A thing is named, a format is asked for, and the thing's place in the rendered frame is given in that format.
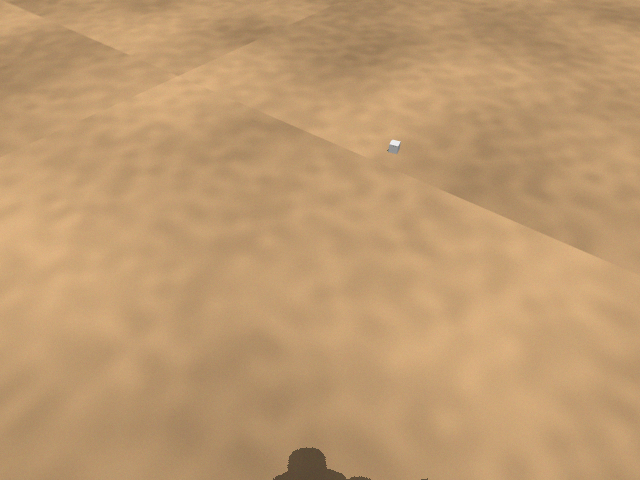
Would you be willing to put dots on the cube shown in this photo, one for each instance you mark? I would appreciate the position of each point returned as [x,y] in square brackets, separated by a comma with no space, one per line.
[394,146]

